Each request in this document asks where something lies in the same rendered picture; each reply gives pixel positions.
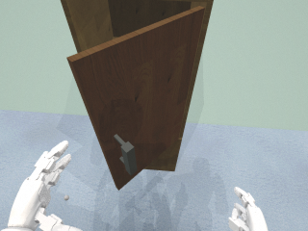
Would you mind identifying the handle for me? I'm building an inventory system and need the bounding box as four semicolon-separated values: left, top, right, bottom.
114;134;138;175

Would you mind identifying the right robot hand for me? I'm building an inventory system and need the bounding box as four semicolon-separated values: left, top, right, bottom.
228;187;269;231

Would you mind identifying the left robot hand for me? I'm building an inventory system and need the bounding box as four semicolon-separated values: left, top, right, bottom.
8;141;83;231

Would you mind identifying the cupboard door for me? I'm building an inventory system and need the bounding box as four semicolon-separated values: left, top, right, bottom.
67;6;205;190

